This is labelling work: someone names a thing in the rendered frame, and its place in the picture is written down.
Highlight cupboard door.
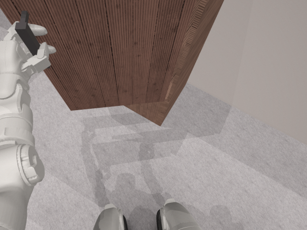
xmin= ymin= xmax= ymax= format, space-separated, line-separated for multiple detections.
xmin=0 ymin=0 xmax=196 ymax=111

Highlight handle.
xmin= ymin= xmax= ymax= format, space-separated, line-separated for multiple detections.
xmin=15 ymin=11 xmax=50 ymax=69

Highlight robot right thigh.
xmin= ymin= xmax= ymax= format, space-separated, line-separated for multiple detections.
xmin=160 ymin=202 xmax=202 ymax=230

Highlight robot left upper arm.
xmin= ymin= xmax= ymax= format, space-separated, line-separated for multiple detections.
xmin=0 ymin=144 xmax=45 ymax=230

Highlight robot left shin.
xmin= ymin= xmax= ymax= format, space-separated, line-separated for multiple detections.
xmin=105 ymin=204 xmax=117 ymax=209

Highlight left robot hand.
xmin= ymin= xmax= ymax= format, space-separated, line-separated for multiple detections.
xmin=0 ymin=21 xmax=56 ymax=83

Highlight left robot forearm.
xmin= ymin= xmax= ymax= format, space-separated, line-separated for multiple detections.
xmin=0 ymin=73 xmax=35 ymax=149

